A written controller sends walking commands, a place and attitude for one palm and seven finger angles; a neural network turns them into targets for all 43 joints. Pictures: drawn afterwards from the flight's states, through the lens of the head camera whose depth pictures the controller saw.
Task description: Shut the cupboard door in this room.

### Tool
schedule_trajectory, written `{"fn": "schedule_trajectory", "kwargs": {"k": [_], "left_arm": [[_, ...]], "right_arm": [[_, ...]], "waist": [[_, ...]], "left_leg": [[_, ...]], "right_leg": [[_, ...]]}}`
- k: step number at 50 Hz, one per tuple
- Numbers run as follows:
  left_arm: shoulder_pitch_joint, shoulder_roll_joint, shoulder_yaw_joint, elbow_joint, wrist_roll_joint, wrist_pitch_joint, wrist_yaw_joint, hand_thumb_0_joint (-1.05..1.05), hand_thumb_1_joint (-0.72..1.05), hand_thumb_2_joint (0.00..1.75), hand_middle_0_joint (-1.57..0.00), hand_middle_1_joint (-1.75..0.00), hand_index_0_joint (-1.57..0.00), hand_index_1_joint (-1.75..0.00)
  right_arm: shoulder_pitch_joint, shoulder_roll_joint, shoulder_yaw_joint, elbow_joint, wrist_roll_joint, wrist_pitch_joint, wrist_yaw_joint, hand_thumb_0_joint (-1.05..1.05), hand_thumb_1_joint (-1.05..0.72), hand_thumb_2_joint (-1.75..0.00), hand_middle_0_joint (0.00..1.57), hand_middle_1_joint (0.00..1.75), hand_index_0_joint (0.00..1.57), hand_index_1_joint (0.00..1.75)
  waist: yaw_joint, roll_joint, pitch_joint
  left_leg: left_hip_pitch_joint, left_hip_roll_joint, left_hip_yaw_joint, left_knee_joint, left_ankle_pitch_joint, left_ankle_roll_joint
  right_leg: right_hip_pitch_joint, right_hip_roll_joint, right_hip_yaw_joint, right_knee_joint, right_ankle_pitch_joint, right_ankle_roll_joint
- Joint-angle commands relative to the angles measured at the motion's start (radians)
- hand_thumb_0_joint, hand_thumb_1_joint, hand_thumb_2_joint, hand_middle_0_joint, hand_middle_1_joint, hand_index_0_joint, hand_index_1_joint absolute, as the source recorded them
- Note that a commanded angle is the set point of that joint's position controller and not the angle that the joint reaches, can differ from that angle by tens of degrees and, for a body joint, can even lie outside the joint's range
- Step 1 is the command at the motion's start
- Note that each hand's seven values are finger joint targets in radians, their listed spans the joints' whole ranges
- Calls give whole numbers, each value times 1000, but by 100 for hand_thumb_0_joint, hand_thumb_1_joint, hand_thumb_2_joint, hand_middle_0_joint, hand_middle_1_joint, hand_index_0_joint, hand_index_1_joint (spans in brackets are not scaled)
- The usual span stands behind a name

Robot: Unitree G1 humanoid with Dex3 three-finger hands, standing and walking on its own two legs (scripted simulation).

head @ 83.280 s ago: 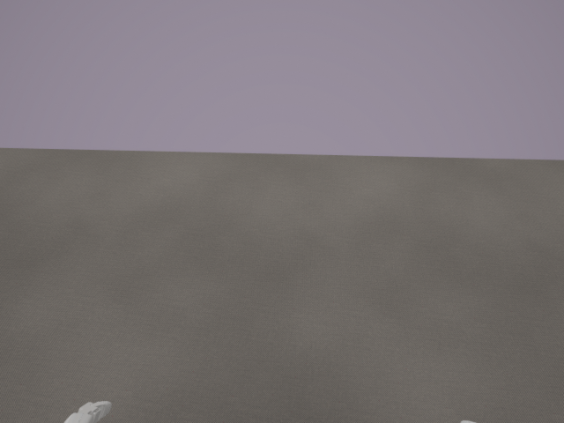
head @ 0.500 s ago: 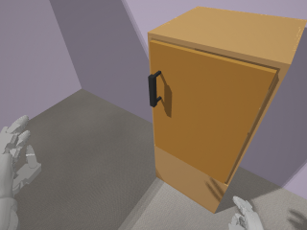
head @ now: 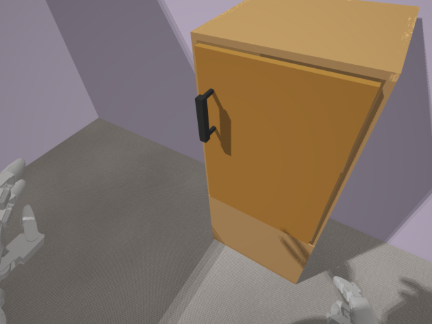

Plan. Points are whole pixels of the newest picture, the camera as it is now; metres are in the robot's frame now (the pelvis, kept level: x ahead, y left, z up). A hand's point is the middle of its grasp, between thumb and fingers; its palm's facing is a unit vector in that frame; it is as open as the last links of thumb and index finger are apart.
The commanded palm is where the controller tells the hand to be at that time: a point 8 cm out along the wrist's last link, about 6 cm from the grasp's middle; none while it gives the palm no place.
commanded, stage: step back with the hand held close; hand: left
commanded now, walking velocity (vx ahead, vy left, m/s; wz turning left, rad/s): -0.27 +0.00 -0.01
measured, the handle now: (207, 115) +0.61 +0.07 +0.06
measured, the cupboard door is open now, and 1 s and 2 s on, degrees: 0 0 0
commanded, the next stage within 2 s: stop stepping back and stand still in 1.26 s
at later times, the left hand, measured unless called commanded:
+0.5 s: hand out of the picture +0.12 +0.28 +0.16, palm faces +0.46 -0.76 -0.46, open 7.4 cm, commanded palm +0.06 +0.31 +0.18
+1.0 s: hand out of the picture +0.06 +0.27 +0.16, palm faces +0.42 -0.80 -0.43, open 7.4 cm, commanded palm +0.00 +0.32 +0.18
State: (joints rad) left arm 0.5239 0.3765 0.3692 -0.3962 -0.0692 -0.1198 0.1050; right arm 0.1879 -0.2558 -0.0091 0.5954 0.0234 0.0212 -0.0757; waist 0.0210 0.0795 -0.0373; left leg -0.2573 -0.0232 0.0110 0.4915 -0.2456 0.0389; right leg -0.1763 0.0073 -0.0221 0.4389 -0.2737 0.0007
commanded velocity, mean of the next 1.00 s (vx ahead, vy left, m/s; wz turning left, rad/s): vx -0.33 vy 0.00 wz -0.01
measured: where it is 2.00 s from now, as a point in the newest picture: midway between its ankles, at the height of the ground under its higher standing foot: outside the picture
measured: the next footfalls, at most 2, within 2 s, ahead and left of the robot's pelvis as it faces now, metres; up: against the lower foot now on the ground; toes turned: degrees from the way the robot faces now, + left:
right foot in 1.32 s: -0.21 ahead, -0.10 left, +0.00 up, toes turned -1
left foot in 1.42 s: -0.03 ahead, +0.11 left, +0.00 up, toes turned +1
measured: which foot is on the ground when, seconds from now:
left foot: down 0.00-1.00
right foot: down 0.00-1.00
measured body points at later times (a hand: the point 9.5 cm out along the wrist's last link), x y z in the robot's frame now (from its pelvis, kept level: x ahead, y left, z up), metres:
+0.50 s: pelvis -0.08 +0.01 -0.01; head -0.07 +0.02 +0.44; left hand +0.09 +0.32 +0.18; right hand +0.09 -0.23 -0.09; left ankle +0.01 +0.09 -0.74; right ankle -0.03 -0.12 -0.74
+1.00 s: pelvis -0.13 +0.02 -0.02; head -0.12 +0.04 +0.43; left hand +0.03 +0.31 +0.18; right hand +0.04 -0.22 -0.09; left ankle +0.00 +0.10 -0.73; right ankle -0.11 -0.12 -0.74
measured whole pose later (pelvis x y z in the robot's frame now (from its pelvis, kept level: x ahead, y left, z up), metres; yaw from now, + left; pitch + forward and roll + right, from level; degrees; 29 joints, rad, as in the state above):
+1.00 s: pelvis -0.13 +0.02 -0.02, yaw +2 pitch +1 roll -3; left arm 0.55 0.43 0.42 -0.57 -0.04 -0.26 0.15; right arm 0.19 -0.20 0.00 0.62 0.00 -0.07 -0.06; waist 0.00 -0.01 0.00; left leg -0.54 0.00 0.03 0.63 -0.25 0.01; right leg -0.34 0.05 0.03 0.60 -0.29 0.02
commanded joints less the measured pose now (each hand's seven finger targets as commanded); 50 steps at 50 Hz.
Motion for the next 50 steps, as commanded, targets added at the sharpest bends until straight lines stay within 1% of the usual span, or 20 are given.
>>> {"fn": "schedule_trajectory", "kwargs": {"k": [1, 5, 8, 11, 15, 19, 24, 26, 29, 31, 35, 36, 37, 39, 40, 42, 44, 46, 48, 50], "left_arm": [[-28, 253, 180, -233, -10, -58, 35, 0, 90, 90, -20, -30, -20, -30], [-2, 236, 166, -236, -10, -57, 42, 0, 90, 90, -20, -30, -20, -30], [9, 239, 170, -269, -7, -68, 47, 0, 90, 90, -20, -30, -20, -30], [12, 264, 208, -266, 1, -82, 53, 0, 90, 90, -20, -30, -20, -30], [-18, 224, 188, -263, 17, -109, 56, 0, 90, 90, -20, -30, -20, -30], [-39, 218, 193, -278, 31, -134, 59, 0, 90, 90, -20, -30, -20, -30], [-84, 211, 173, -305, 38, -149, 70, 0, 90, 90, -20, -30, -20, -30], [-89, 246, 198, -317, 38, -152, 81, 0, 90, 90, -20, -30, -20, -30], [-80, 233, 181, -325, 30, -162, 91, 0, 90, 90, -20, -30, -20, -30], [-69, 253, 205, -333, 31, -167, 94, 0, 90, 90, -20, -30, -20, -30], [-55, 231, 231, -321, 41, -188, 83, 0, 90, 90, -20, -30, -20, -30], [-47, 248, 247, -308, 42, -190, 78, 0, 90, 90, -20, -30, -20, -30], [-33, 229, 235, -297, 37, -192, 70, 0, 90, 90, -20, -30, -20, -30], [-19, 228, 237, -290, 37, -195, 58, 0, 90, 90, -20, -30, -20, -30], [-19, 225, 234, -294, 34, -201, 53, 0, 90, 90, -20, -30, -20, -30], [-20, 232, 208, -335, 9, -215, 53, 0, 90, 90, -20, -30, -20, -30], [-31, 240, 189, -353, 8, -212, 56, 0, 90, 90, -20, -30, -20, -30], [-17, 274, 213, -355, 8, -201, 70, 0, 90, 90, -20, -30, -20, -30], [-44, 271, 196, -367, 15, -193, 80, 0, 90, 90, -20, -30, -20, -30], [-49, 283, 209, -351, 17, -190, 86, 0, 90, 90, -20, -30, -20, -30]], "right_arm": [[-112, -102, -40, -190, 0, -26, -22, 0, -90, -90, 20, 30, 20, 30], [-102, -102, -43, -205, 7, -13, -22, 0, -90, -90, 20, 30, 20, 30], [-100, -109, -42, -216, 4, -21, -23, 0, -90, -90, 20, 30, 20, 30], [-98, -119, -47, -215, 0, -32, -26, 0, -90, -90, 20, 30, 20, 30], [-80, -118, -43, -218, -1, -53, -24, 0, -90, -90, 20, 30, 20, 30], [-66, -117, -46, -209, -3, -79, -22, 0, -90, -90, 20, 30, 20, 30], [-48, -110, -45, -188, -14, -104, -15, 0, -90, -90, 20, 30, 20, 30], [-48, -111, -46, -171, -23, -111, -15, 0, -90, -90, 20, 30, 20, 30], [-45, -96, -39, -157, -21, -117, -12, 0, -90, -90, 20, 30, 20, 30], [-58, -103, -41, -152, -24, -122, -15, 0, -90, -90, 20, 30, 20, 30], [-65, -120, -46, -159, -21, -136, -22, 0, -90, -90, 20, 30, 20, 30], [-75, -121, -52, -160, -23, -141, -22, 0, -90, -90, 20, 30, 20, 30], [-69, -110, -50, -156, -23, -143, -19, 0, -90, -90, 20, 30, 20, 30], [-71, -114, -53, -156, -25, -143, -11, 0, -90, -90, 20, 30, 20, 30], [-71, -112, -52, -150, -27, -144, -7, 0, -90, -90, 20, 30, 20, 30], [-67, -79, -42, -140, -22, -154, 1, 0, -90, -90, 20, 30, 20, 30], [-71, -76, -48, -130, -14, -153, 4, 0, -90, -90, 20, 30, 20, 30], [-61, -74, -51, -113, -25, -145, 1, 0, -90, -90, 20, 30, 20, 30], [-67, -55, -38, -113, -30, -132, -1, 0, -90, -90, 20, 30, 20, 30], [-69, -56, -38, -114, -27, -118, -8, 0, -90, -90, 20, 30, 20, 30]], "waist": [[-4, -37, -168], [-10, -62, -141], [-7, -1, -130], [-4, 14, -102], [-17, 34, -31], [-19, 29, -33], [-28, -36, -10], [-28, -56, -15], [-34, -85, -34], [-32, -23, -40], [-20, 135, -50], [-16, 144, -55], [-16, 98, -59], [-18, 86, -22], [-18, 72, -6], [-28, -24, -74], [-34, -91, -146], [-37, -108, -132], [-45, -141, -98], [-53, -131, -78]], "left_leg": [[90, 106, -65, -16, 494, -7], [34, 117, -75, -38, 390, -4], [-38, 136, -106, -91, 296, 4], [-157, 154, -135, -149, 85, 26], [-362, 168, -179, -217, -280, 52], [-426, 170, -188, -204, -383, 63], [-345, 120, -155, -78, -374, 38], [-266, 98, -140, -19, -309, 22], [-192, 89, -129, 18, -226, 9], [-217, 115, -153, -44, -250, 15], [-538, 264, -294, -292, -492, 81], [-547, 285, -311, -299, -485, 89], [-533, 286, -301, -275, -458, 89], [-560, 267, -273, -242, -474, 83], [-540, 249, -258, -226, -456, 73], [-261, 168, -164, -99, -173, 15], [-92, 113, -74, 34, -116, -22], [-22, 75, -44, 147, -125, -44], [-8, 57, -42, 198, -58, -53], [1, 62, -60, 174, -10, -45]], "right_leg": [[30, -97, 54, 29, 500, -14], [10, -89, 67, 29, 405, -9], [29, -66, 61, 60, 302, -4], [70, -43, 62, 79, 205, 5], [119, -30, 70, 119, 84, 4], [132, -26, 79, 142, 40, 3], [-50, -82, 157, 27, -157, -34], [-135, -114, 195, -28, -182, -54], [-198, -139, 191, -47, -156, -64], [-169, -103, 156, -3, -137, -48], [150, 41, 45, 309, -4, 12], [164, 53, 45, 331, 10, 14], [163, 51, 51, 321, 6, 12], [153, 52, 70, 282, -16, 1], [126, 46, 76, 232, -25, -8], [-50, -39, 148, 76, 93, -44], [-178, -107, 227, 13, 51, -57], [-299, -181, 294, -75, -36, -97], [-346, -222, 300, -94, 30, -114], [-362, -193, 247, -74, 60, -96]]}}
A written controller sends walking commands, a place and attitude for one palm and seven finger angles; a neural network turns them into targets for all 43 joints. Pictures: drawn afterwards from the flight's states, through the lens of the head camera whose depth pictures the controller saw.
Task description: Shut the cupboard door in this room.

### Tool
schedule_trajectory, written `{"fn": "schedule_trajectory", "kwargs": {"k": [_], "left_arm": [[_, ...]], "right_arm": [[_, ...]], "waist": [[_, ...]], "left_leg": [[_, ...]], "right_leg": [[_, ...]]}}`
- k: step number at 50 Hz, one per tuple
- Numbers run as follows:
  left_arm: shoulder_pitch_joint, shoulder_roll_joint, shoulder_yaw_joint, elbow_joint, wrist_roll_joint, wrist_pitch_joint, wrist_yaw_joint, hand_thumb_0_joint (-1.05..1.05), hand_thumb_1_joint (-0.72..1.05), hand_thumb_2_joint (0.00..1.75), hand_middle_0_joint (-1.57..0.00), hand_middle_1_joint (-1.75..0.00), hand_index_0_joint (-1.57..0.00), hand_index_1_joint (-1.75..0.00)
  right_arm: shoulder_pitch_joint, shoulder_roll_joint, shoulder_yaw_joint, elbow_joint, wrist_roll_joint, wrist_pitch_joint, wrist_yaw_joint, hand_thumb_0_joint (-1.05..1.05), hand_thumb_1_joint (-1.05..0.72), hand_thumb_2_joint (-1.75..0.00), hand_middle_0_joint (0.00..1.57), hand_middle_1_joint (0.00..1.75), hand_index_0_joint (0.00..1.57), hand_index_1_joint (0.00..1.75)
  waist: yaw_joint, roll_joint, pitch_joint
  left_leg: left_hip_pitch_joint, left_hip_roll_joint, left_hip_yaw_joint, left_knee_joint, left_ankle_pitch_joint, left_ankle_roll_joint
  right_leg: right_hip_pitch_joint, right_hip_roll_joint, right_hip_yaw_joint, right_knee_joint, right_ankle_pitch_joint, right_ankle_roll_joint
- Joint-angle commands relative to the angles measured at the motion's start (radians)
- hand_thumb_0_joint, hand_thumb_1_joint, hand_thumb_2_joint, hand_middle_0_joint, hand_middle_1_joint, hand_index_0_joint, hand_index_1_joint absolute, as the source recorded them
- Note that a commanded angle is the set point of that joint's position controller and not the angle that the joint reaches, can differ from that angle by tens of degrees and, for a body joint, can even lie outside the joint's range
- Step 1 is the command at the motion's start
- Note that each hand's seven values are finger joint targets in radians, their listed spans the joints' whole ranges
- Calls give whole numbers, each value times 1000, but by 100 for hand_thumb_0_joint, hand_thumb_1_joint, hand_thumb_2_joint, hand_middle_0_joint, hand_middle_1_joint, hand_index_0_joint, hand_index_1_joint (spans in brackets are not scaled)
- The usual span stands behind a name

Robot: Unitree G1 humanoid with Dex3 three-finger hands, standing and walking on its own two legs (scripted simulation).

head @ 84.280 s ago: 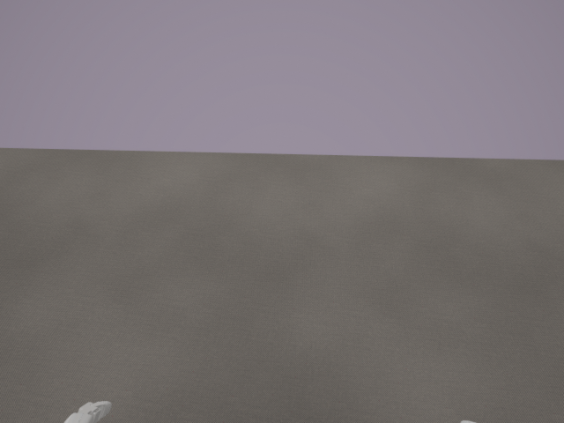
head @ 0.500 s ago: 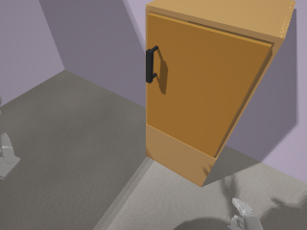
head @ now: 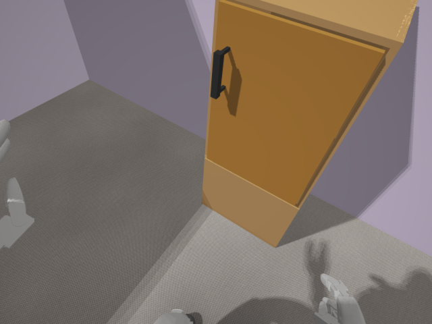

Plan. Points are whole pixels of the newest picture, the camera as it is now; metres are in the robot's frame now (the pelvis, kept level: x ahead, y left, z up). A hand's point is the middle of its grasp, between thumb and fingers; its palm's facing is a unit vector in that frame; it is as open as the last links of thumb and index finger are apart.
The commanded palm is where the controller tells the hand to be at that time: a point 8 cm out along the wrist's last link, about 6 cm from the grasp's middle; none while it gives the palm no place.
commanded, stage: step back with the hand held close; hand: left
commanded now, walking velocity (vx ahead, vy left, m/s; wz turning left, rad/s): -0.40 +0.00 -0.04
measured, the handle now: (220, 73) +0.74 +0.04 +0.08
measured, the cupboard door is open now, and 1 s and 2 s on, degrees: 0 0 0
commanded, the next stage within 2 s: stop stepping back and stand still in 0.26 s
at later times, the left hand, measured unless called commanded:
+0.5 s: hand out of the picture +0.14 +0.30 +0.18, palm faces +0.37 -0.86 -0.35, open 7.4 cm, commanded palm +0.07 +0.35 +0.19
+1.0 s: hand out of the picture +0.07 +0.34 +0.18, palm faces +0.23 -0.87 -0.44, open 7.4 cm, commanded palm +0.02 +0.39 +0.19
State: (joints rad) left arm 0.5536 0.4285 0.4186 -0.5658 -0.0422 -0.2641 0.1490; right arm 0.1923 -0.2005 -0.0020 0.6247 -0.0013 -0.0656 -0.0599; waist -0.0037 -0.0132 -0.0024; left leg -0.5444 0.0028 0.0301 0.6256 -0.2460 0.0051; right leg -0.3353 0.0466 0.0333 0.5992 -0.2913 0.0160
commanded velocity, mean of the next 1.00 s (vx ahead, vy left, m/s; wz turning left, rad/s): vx -0.01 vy -0.07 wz -0.02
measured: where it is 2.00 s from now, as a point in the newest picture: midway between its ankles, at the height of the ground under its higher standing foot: outside the picture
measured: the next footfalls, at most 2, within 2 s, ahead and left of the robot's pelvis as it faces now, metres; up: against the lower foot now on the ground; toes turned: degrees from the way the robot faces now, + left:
right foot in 0.32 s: -0.09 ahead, -0.12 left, +0.00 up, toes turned -3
left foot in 0.42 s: +0.10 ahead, +0.09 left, +0.00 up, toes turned -1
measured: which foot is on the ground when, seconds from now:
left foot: down 0.00-0.32, up 0.34-0.40, down 0.42-0.62, up 0.64-0.74, down 0.76-1.00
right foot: down 0.00-0.10, up 0.12-0.30, down 0.32-0.78, up 0.80-0.98, down 1.00-1.00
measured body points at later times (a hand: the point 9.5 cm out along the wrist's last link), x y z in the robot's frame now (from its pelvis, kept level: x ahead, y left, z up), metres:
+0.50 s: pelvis -0.08 +0.05 +0.00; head -0.09 +0.10 +0.45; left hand +0.12 +0.35 +0.20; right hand +0.07 -0.19 -0.07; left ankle +0.06 +0.09 -0.72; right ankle -0.13 -0.11 -0.72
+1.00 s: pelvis -0.16 +0.11 +0.02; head -0.17 +0.15 +0.47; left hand +0.05 +0.38 +0.21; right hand -0.06 -0.12 -0.06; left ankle -0.04 +0.17 -0.71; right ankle -0.21 +0.05 -0.71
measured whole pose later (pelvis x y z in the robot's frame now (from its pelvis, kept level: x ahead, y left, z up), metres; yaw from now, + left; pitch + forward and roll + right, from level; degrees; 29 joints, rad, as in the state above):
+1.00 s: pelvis -0.16 +0.11 +0.02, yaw -8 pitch +0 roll -2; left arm 0.64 0.47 0.42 -0.60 -0.06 -0.13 0.14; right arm 0.29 -0.12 0.04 0.60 -0.02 -0.07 -0.03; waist -0.05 -0.05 -0.07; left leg -0.41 -0.02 0.05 0.49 -0.26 0.00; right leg -0.16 0.09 -0.08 0.47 -0.49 -0.08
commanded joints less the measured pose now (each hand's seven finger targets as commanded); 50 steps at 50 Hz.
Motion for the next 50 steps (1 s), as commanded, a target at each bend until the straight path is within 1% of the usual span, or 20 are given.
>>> {"fn": "schedule_trajectory", "kwargs": {"k": [1, 6, 10, 13, 16, 17, 19, 22, 24, 26, 28, 30, 31, 33, 36, 39, 40, 46, 48, 50], "left_arm": [[-89, 247, 174, -195, -12, -47, 44, 0, 90, 90, -20, -30, -20, -30], [-94, 236, 220, -155, -7, -73, 15, 0, 90, 90, -20, -30, -20, -30], [-32, 169, 137, -183, -44, -54, -1, 0, 90, 90, -20, -30, -20, -30], [-49, 185, 118, -211, -51, -56, -8, 0, 90, 90, -20, -30, -20, -30], [-156, 273, 169, -245, -30, -67, 20, 0, 90, 90, -20, -30, -20, -30], [-215, 226, 94, -197, -18, -43, 15, 0, 90, 90, -20, -30, -20, -30], [-201, 198, 80, -124, -15, 6, 13, 0, 90, 90, -20, -30, -20, -30], [-163, 203, 119, -99, -18, 27, 11, 0, 90, 90, -20, -30, -20, -30], [-105, 221, 178, -150, -31, 17, 7, 0, 90, 90, -20, -30, -20, -30], [-31, 242, 204, -223, -47, 19, -2, 0, 90, 90, -20, -30, -20, -30], [75, 209, 171, -284, -49, 21, -7, 0, 90, 90, -20, -30, -20, -30], [116, 225, 179, -280, -37, 35, -2, 0, 90, 90, -20, -30, -20, -30], [82, 252, 213, -286, -40, 30, 7, 0, 90, 90, -20, -30, -20, -30], [-43, 205, 157, -200, -26, 55, 29, 0, 90, 90, -20, -30, -20, -30], [-283, 163, 74, -71, 1, 64, 47, 0, 90, 90, -20, -30, -20, -30], [-317, 172, 72, -77, 0, 53, 45, 0, 90, 90, -20, -30, -20, -30], [-255, 190, 100, -77, -1, 59, 33, 0, 90, 90, -20, -30, -20, -30], [60, 202, 132, -264, -18, 69, 11, 0, 90, 90, -20, -30, -20, -30], [78, 218, 148, -241, -18, 82, 12, 0, 90, 90, -20, -30, -20, -30], [-25, 255, 189, -231, -23, 80, 21, 0, 90, 90, -20, -30, -20, -30]], "right_arm": [[-77, -121, -52, -141, -1, -32, -30, 0, -90, -90, 20, 30, 20, 30], [-120, -169, -65, -165, -9, -73, -41, 0, -90, -90, 20, 30, 20, 30], [-85, -134, -67, -145, -2, -85, -6, 0, -90, -90, 20, 30, 20, 30], [-67, -125, -54, -125, -8, -83, 2, 0, -90, -90, 20, 30, 20, 30], [-32, -99, -35, -72, -33, -72, -4, 0, -90, -90, 20, 30, 20, 30], [-43, -100, -37, -82, -23, -71, -12, 0, -90, -90, 20, 30, 20, 30], [-66, -108, -40, -96, -3, -57, -26, 0, -90, -90, 20, 30, 20, 30], [-84, -143, -34, -138, 10, -60, -46, 0, -90, -90, 20, 30, 20, 30], [-64, -149, -37, -168, 9, -66, -37, 0, -90, -90, 20, 30, 20, 30], [-55, -135, -45, -179, 0, -74, -17, 0, -90, -90, 20, 30, 20, 30], [-42, -116, -39, -188, 2, -76, -2, 0, -90, -90, 20, 30, 20, 30], [-14, -116, -41, -172, 0, -53, 5, 0, -90, -90, 20, 30, 20, 30], [-5, -127, -43, -155, -14, -51, 5, 0, -90, -90, 20, 30, 20, 30], [-9, -124, -47, -121, -8, -39, -7, 0, -90, -90, 20, 30, 20, 30], [-18, -147, -36, -79, -7, -41, -32, 0, -90, -90, 20, 30, 20, 30], [-59, -159, -32, -112, 10, -78, -49, 0, -90, -90, 20, 30, 20, 30], [-66, -143, -29, -112, 1, -83, -42, 0, -90, -90, 20, 30, 20, 30], [-79, -117, -29, -157, -17, -58, 12, 0, -90, -90, 20, 30, 20, 30], [-54, -104, -27, -150, -19, -31, 6, 0, -90, -90, 20, 30, 20, 30], [-14, -102, -41, -126, -14, -3, 1, 0, -90, -90, 20, 30, 20, 30]], "waist": [[-29, -3, -112], [2, 306, -107], [15, 267, -197], [8, 206, -206], [-18, -44, -202], [-26, -127, -151], [-37, -127, -48], [-15, 241, -6], [5, 309, -87], [23, 317, -182], [18, 270, -209], [1, 32, -170], [-5, -61, -165], [-30, -187, -40], [-59, -3, 81], [-28, 328, 53], [-18, 339, 32], [14, 284, -84], [8, 147, -103], [-8, -127, -70]], "left_leg": [[303, 49, -104, -11, -15, -8], [-200, 347, -428, -596, -585, 92], [105, 255, -196, -496, -310, 10], [253, 215, -112, -394, -173, -51], [492, 86, -11, 78, 7, -75], [457, 43, -30, 152, -77, -72], [374, 33, -49, 155, -30, -48], [210, 168, -254, -341, -166, 17], [36, 236, -369, -615, -624, -41], [113, 190, -298, -611, -503, -134], [144, 109, -121, -477, -349, -130], [233, -5, 39, -76, -171, -72], [314, -8, 2, 155, -82, -46], [225, 39, -111, 316, -103, -36], [252, 56, -67, -15, -132, -5], [93, 245, -498, -528, -668, 67], [63, 256, -539, -603, -715, 6], [28, 169, -204, -504, -419, -41], [-31, 85, -104, -269, -312, -56], [-91, 1, 1, 304, -136, -38]], "right_leg": [[-212, -192, 150, -212, 42, -95], [270, 88, -30, 312, -157, -8], [154, 71, -96, 129, -266, -40], [121, -5, -62, -200, -180, -57], [-227, -327, 234, -406, 41, -177], [-276, -336, 190, -370, 15, -169], [-278, -285, 108, -285, 45, -144], [-82, -24, -47, -76, -149, -22], [173, 90, -99, 113, -270, -34], [226, 117, -120, 78, -269, -50], [305, 85, -119, -136, -217, -65], [113, -112, 50, -332, -225, -120], [-71, -270, 227, -419, -268, -187], [-203, -345, 271, -407, -445, -242], [-201, -215, 20, -216, -393, -108], [-21, 21, -89, 200, -239, -18], [3, 43, -69, 296, -226, -26], [317, 74, -152, -47, -191, -67], [413, -6, -59, -252, -190, -105], [215, -369, 343, -439, -294, -277]]}}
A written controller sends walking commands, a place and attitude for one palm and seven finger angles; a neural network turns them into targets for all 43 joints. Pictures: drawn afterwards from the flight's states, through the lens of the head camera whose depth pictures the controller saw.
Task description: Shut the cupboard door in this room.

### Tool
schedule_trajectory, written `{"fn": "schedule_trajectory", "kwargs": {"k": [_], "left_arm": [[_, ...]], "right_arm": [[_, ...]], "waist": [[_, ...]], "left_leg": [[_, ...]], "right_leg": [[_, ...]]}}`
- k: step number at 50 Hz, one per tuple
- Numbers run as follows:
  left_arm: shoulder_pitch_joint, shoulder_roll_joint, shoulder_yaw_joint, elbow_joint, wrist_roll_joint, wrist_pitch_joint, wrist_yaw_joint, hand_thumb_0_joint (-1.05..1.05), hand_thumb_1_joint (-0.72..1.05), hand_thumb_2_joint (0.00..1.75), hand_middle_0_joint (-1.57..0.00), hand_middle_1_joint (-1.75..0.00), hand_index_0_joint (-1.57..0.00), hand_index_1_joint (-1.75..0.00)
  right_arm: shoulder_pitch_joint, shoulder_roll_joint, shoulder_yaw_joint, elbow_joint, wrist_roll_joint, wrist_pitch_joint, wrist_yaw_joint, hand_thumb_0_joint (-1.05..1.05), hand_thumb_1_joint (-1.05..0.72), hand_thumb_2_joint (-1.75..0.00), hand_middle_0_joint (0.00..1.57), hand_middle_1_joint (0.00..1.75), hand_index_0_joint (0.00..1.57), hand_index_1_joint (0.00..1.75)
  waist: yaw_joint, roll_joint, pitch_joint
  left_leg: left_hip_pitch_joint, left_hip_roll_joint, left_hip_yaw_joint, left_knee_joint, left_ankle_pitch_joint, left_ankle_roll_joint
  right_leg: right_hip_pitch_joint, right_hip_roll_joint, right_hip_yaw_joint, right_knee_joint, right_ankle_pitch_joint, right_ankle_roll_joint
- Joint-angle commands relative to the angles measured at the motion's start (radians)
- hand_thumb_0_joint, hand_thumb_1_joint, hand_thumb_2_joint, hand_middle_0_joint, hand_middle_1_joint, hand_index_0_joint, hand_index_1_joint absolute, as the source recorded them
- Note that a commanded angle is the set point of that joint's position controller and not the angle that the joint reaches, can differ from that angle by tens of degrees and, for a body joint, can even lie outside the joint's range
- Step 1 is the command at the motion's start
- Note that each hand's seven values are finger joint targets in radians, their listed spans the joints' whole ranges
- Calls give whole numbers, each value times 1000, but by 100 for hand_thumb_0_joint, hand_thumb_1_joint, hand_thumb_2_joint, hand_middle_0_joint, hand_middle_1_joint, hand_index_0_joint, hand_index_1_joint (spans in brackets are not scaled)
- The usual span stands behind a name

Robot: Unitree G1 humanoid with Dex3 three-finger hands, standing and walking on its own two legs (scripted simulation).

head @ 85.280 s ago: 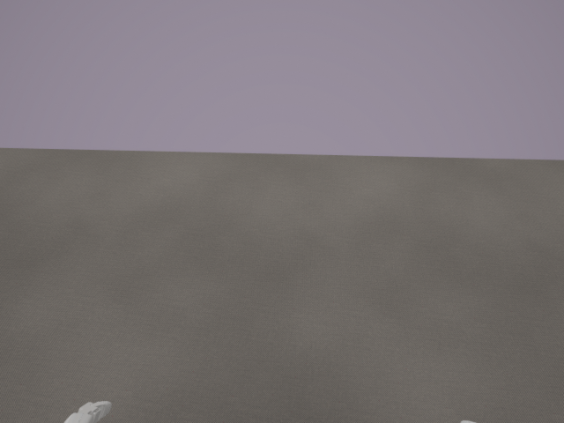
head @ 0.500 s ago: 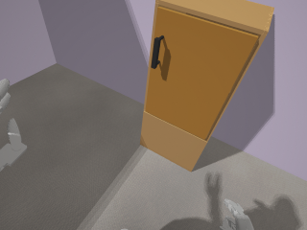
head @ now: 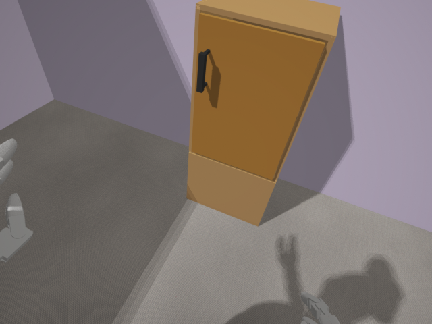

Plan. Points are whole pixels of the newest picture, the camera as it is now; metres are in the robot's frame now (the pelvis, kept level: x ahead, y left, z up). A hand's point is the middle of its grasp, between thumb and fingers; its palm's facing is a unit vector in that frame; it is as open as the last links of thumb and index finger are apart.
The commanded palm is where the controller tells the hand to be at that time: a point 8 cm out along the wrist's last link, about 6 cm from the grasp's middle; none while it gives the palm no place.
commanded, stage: stop stepping back and stand still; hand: left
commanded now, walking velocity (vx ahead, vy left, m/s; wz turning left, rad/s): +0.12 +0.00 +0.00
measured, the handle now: (203, 71) +0.90 +0.06 +0.06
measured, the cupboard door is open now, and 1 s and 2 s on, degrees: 0 0 0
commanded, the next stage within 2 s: let the arm hang, fingers relaxed in 0.94 s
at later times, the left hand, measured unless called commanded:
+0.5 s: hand out of the picture +0.21 +0.31 +0.17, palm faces +0.41 -0.75 -0.52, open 7.4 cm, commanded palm +0.15 +0.35 +0.18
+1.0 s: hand (0, 208) +0.23 +0.31 +0.15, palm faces +0.46 -0.76 -0.46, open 7.4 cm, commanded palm +0.17 +0.35 +0.18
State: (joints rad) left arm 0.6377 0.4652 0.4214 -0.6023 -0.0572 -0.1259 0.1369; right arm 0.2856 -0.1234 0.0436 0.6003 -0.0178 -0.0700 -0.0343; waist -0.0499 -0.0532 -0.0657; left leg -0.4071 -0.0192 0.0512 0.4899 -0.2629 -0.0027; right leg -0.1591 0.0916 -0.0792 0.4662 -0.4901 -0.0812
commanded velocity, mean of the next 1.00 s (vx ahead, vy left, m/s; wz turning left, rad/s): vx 0.00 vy -0.05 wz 0.00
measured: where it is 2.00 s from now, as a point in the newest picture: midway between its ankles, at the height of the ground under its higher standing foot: outside the picture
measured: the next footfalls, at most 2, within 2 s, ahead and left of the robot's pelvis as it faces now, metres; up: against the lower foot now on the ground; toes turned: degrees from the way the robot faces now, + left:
left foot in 0.24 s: +0.09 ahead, +0.17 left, +0.00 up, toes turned +7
right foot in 0.48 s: +0.06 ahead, -0.06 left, +0.00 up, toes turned -1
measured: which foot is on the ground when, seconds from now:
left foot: down 0.00-0.00, up 0.02-0.22, down 0.24-1.00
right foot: down 0.00-0.24, up 0.26-0.46, down 0.48-1.00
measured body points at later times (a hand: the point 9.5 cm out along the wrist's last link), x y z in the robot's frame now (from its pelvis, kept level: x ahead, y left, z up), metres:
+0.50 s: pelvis +0.01 +0.04 -0.01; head +0.03 +0.06 +0.44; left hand +0.18 +0.35 +0.20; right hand +0.18 -0.16 -0.09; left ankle +0.05 +0.16 -0.74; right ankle +0.02 -0.06 -0.74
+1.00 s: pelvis +0.05 +0.04 +0.00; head +0.05 +0.04 +0.45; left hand +0.20 +0.35 +0.18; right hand +0.22 -0.20 -0.09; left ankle +0.05 +0.16 -0.74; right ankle +0.02 -0.06 -0.74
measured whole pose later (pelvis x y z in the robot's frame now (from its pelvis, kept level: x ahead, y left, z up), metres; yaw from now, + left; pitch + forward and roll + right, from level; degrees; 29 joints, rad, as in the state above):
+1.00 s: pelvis +0.05 +0.04 +0.00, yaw +3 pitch +1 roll -1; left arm 0.57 0.41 0.40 -0.46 -0.05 -0.16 0.17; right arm 0.22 -0.22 0.00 0.61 0.02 -0.04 -0.08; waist -0.02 0.01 -0.03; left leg -0.29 0.05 0.06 0.53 -0.26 -0.01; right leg -0.19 0.02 -0.08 0.48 -0.31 -0.03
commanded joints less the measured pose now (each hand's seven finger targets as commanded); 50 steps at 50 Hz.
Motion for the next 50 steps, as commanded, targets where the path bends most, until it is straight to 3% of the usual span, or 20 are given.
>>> {"fn": "schedule_trajectory", "kwargs": {"k": [1, 2, 4, 6, 9, 10, 11, 12, 13, 14, 16, 19, 20, 24, 26, 29, 31, 39, 46, 50], "left_arm": [[-170, 248, 241, -167, -14, -82, 51, 0, 90, 90, -20, -30, -20, -30], [-162, 179, 178, -69, -14, -80, 59, 0, 90, 90, -20, -30, -20, -30], [-159, 126, 120, 31, -1, -67, 54, 0, 90, 90, -20, -30, -20, -30], [-263, 122, 78, -12, 9, -73, 51, 0, 90, 90, -20, -30, -20, -30], [-293, 116, 42, -85, 24, -83, 63, 0, 90, 90, -20, -30, -20, -30], [-301, 123, 44, -123, 21, -88, 63, 0, 90, 90, -20, -30, -20, -30], [-288, 138, 60, -149, 12, -89, 59, 0, 90, 90, -20, -30, -20, -30], [-282, 145, 80, -217, 10, -99, 59, 0, 90, 90, -20, -30, -20, -30], [-268, 158, 103, -211, -3, -116, 50, 0, 90, 90, -20, -30, -20, -30], [-240, 179, 137, -211, -1, -117, 44, 0, 90, 90, -20, -30, -20, -30], [-219, 207, 178, -244, 5, -129, 40, 0, 90, 90, -20, -30, -20, -30], [-78, 139, 156, -192, -1, -119, 34, 0, 90, 90, -20, -30, -20, -30], [-56, 141, 161, -170, -3, -113, 33, 0, 90, 90, -20, -30, -20, -30], [-58, 143, 163, -74, -9, -97, 28, 0, 90, 90, -20, -30, -20, -30], [-55, 127, 148, -65, -14, -85, 29, 0, 90, 90, -20, -30, -20, -30], [-59, 122, 123, -82, -16, -80, 37, 0, 90, 90, -20, -30, -20, -30], [-104, 148, 131, -119, -8, -80, 46, 0, 90, 90, -20, -30, -20, -30], [-115, 133, 120, -60, 5, -93, 56, 0, 90, 90, -20, -30, -20, -30], [-92, 134, 115, -56, 4, -95, 52, 0, 90, 90, -20, -30, -20, -30], [-87, 129, 109, -75, 3, -96, 52, 0, 90, 90, -20, -30, -20, -30]], "right_arm": [[-114, -192, -85, -99, -9, -6, -27, 0, -90, -90, 20, 30, 20, 30], [-98, -172, -82, -84, 8, -15, -33, 0, -90, -90, 20, 30, 20, 30], [-111, -194, -90, -89, 16, -6, -41, 0, -90, -90, 20, 30, 20, 30], [-160, -199, -83, -94, 18, -9, -55, 0, -90, -90, 20, 30, 20, 30], [-154, -193, -72, -89, 8, -36, -71, 0, -90, -90, 20, 30, 20, 30], [-146, -201, -76, -93, 10, -47, -75, 0, -90, -90, 20, 30, 20, 30], [-142, -220, -85, -102, 15, -56, -82, 0, -90, -90, 20, 30, 20, 30], [-146, -241, -91, -123, 14, -60, -79, 0, -90, -90, 20, 30, 20, 30], [-156, -214, -80, -118, 14, -69, -68, 0, -90, -90, 20, 30, 20, 30], [-149, -196, -76, -106, 2, -79, -63, 0, -90, -90, 20, 30, 20, 30], [-146, -193, -82, -98, -4, -93, -48, 0, -90, -90, 20, 30, 20, 30], [-123, -196, -87, -111, 7, -86, -27, 0, -90, -90, 20, 30, 20, 30], [-117, -201, -88, -118, 11, -82, -24, 0, -90, -90, 20, 30, 20, 30], [-112, -196, -82, -125, 17, -64, -27, 0, -90, -90, 20, 30, 20, 30], [-110, -197, -88, -123, 31, -58, -29, 0, -90, -90, 20, 30, 20, 30], [-119, -182, -77, -123, 32, -43, -35, 0, -90, -90, 20, 30, 20, 30], [-135, -182, -73, -119, 33, -40, -42, 0, -90, -90, 20, 30, 20, 30], [-155, -188, -71, -124, 34, -24, -57, 0, -90, -90, 20, 30, 20, 30], [-151, -202, -80, -134, 40, -22, -53, 0, -90, -90, 20, 30, 20, 30], [-147, -200, -74, -144, 38, -21, -55, 0, -90, -90, 20, 30, 20, 30]], "waist": [[27, -6, 27], [15, -38, -20], [13, -1, 94], [24, 8, 147], [29, 40, 112], [24, 66, 106], [18, 172, 106], [27, 315, 76], [28, 332, 58], [23, 343, 65], [35, 277, 42], [41, 275, -16], [40, 268, -25], [33, 187, -29], [36, 103, -66], [31, 38, -96], [28, 49, -90], [38, 99, -5], [41, 109, -50], [45, 125, -56]], "left_leg": [[-236, 57, -52, 536, -104, -28], [-274, 64, -87, 571, -138, -16], [-208, 95, -83, 551, -94, -11], [-113, 123, -63, 385, -107, 1], [121, 69, 46, 135, -52, 13], [195, 73, 28, 56, -58, 18], [229, 141, -91, -62, -81, 43], [267, 270, -321, -155, -5, 93], [211, 330, -443, -264, -121, 109], [153, 344, -482, -320, -188, 110], [144, 333, -404, -287, -100, 109], [143, 292, -206, -199, 56, 73], [121, 281, -171, -172, 76, 60], [40, 224, -102, -112, 92, 25], [86, 180, -69, -54, 86, 13], [140, 134, -52, 28, 135, 7], [155, 117, -54, 46, 144, 5], [140, 114, -65, 2, 187, 15], [152, 116, -63, 9, 281, 13], [153, 128, -76, -31, 306, 19]], "right_leg": [[-24, -454, 457, -319, 47, -216], [23, -437, 435, -267, -40, -192], [-159, -382, 372, -284, -201, -151], [-216, -370, 279, -259, -164, -129], [-227, -293, 169, -166, -108, -81], [-246, -251, 126, -85, -68, -51], [-269, -187, 63, 59, -5, -2], [-300, -94, 5, 226, 60, 59], [-264, -65, 35, 278, -23, 77], [-242, -74, 70, 336, -19, 82], [-198, -91, 90, 291, 62, 84], [-90, -70, 34, 120, 143, 90], [-44, -65, 21, 59, 194, 91], [55, -98, 60, -23, 344, 83], [35, -132, 113, -29, 415, 63], [-10, -201, 191, -51, 503, 35], [-32, -227, 202, -59, 516, 25], [-48, -193, 159, -80, 438, 49], [12, -197, 138, -54, 554, 58], [30, -167, 111, -38, 539, 70]]}}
